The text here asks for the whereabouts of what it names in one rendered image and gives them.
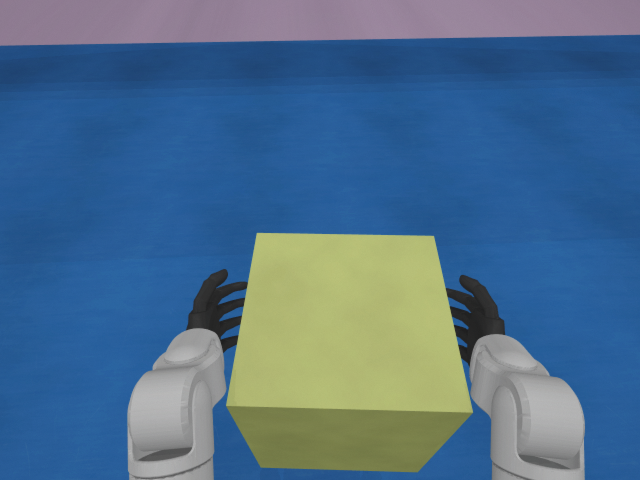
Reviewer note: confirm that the left robot hand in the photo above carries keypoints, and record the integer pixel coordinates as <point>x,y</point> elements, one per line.
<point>206,312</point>

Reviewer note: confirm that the right robot hand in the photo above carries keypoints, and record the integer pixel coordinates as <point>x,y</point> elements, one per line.
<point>483,319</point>

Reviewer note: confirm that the robot left forearm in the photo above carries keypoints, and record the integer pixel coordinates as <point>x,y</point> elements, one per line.
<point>170,416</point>

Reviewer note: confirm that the robot right forearm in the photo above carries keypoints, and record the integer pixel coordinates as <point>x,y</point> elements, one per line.
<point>537,422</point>

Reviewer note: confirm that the carton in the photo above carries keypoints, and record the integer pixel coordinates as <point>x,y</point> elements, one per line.
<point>347,356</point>

